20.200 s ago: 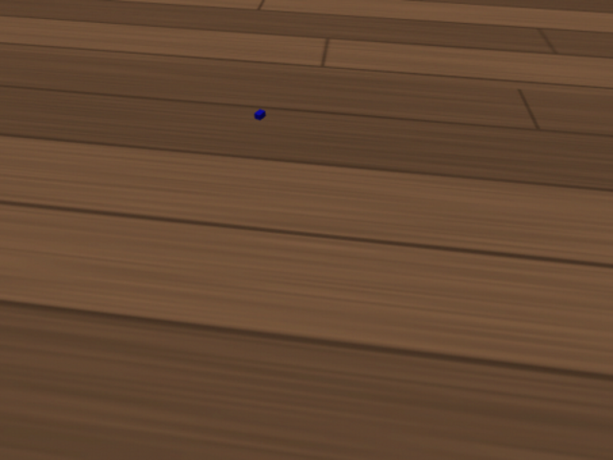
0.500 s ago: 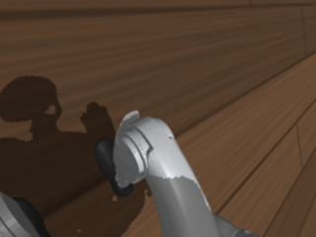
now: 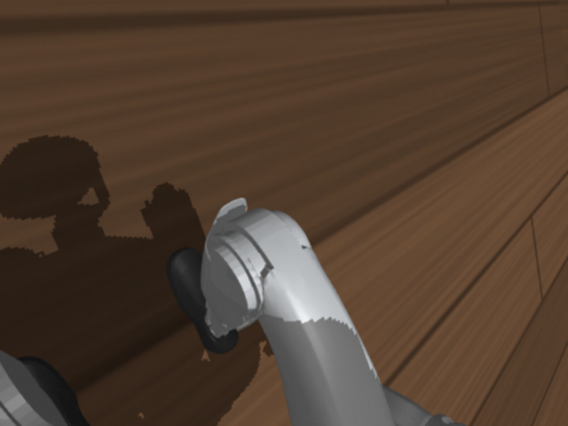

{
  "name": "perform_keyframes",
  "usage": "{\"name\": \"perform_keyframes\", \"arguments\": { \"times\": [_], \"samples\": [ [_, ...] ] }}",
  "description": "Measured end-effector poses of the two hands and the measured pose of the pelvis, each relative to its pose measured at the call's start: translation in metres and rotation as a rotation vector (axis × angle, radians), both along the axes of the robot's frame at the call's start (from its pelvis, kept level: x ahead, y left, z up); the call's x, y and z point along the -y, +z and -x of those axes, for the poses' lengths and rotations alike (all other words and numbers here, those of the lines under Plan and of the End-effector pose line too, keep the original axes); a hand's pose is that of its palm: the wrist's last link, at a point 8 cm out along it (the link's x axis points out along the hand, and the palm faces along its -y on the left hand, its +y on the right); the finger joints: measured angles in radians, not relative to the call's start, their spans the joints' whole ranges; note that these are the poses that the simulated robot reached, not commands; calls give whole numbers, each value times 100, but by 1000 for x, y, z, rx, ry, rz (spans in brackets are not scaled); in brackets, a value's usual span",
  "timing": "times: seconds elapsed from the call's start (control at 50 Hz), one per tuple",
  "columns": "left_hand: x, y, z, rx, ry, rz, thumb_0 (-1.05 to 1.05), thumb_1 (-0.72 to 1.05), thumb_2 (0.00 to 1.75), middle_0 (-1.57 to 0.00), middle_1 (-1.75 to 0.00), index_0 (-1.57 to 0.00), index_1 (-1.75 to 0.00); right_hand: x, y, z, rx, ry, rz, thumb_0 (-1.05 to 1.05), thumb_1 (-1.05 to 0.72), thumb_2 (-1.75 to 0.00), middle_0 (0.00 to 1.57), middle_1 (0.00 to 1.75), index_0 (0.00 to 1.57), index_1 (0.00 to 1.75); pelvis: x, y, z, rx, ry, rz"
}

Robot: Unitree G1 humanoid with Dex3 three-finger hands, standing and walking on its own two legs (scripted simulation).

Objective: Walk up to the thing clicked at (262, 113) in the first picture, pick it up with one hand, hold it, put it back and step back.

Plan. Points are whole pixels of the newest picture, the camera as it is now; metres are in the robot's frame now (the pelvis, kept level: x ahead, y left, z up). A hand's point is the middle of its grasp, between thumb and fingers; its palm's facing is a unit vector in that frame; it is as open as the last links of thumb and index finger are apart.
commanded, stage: close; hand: left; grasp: from above
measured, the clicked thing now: out of the picture +0.46 +0.39 -0.31
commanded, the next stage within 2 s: settle in 0.66 s
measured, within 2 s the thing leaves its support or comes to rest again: leaves its support in 1.16 s
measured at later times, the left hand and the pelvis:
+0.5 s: hand out of the picture +0.45 +0.37 -0.28, palm faces -0.10 -0.42 -0.90, open 7.3 cm; pelvis +0.00 +0.00 +0.00, yaw +0 degrees
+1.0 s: hand out of the picture +0.45 +0.37 -0.28, palm faces -0.09 -0.43 -0.90, open 7.0 cm; pelvis +0.00 +0.00 +0.00, yaw +0 degrees
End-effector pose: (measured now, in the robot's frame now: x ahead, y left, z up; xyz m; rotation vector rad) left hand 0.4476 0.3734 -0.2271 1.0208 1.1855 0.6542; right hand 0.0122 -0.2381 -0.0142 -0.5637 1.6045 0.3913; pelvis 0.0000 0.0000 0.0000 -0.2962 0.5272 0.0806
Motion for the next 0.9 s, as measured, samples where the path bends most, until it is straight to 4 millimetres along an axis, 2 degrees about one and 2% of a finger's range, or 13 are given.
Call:
{"name": "perform_keyframes", "arguments": {
  "times": [0.32, 0.9],
  "samples": [
    [-4, 1, 2, -1, 5, 5, 0, 40, 36, -70, -65, -77, -56, -1, 0, -2, 12, 1, 6, 1, -93, -90, 20, 30, 19, 29, -1, 0, 0, 0, 0, 2],
    [-4, 4, 1, -2, 7, -4, 1, 43, 23, -85, -47, -89, -38, 0, 0, -3, 10, 6, -4, 1, -93, -90, 20, 30, 19, 29, 0, 1, -1, -1, 1, 0]
  ]
}}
